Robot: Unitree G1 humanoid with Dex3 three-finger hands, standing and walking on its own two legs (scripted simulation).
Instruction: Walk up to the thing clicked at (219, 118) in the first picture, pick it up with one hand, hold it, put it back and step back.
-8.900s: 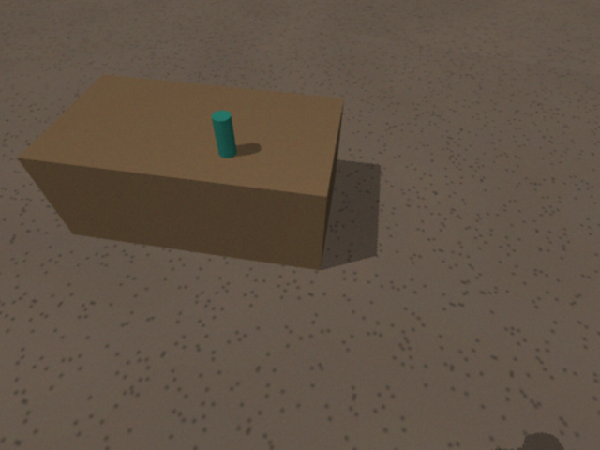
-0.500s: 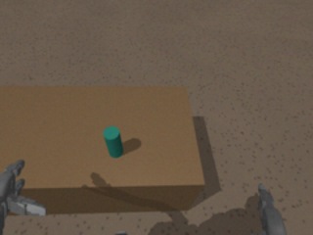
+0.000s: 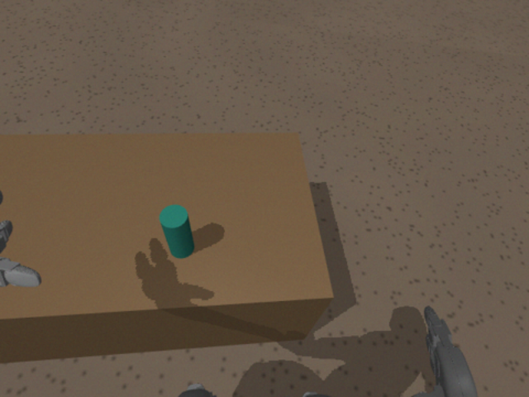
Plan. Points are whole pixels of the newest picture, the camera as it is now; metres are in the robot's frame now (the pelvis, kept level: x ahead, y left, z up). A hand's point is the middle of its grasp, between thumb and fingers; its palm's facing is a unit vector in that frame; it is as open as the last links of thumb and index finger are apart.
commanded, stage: go down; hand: left
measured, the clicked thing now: (178, 233) +0.51 +0.17 -0.23
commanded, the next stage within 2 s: approach in 0.48 s
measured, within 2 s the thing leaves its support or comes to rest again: neither
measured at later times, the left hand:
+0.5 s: hand (15, 207) +0.39 +0.35 +0.05, palm faces +0.15 -0.98 -0.08, open 17.5 cm
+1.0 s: hand (81, 221) +0.44 +0.31 -0.05, palm faces +0.15 -0.99 +0.07, open 17.7 cm
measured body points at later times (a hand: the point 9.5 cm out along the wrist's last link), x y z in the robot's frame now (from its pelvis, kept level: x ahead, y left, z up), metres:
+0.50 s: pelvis +0.00 +0.00 -0.01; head +0.08 +0.03 +0.44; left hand +0.38 +0.40 +0.06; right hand +0.15 -0.26 -0.05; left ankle +0.03 +0.12 -0.69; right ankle -0.02 -0.15 -0.69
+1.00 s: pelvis -0.01 +0.00 -0.06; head +0.13 +0.07 +0.36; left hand +0.42 +0.36 -0.06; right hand +0.15 -0.27 -0.06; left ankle +0.03 +0.12 -0.69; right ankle -0.02 -0.15 -0.69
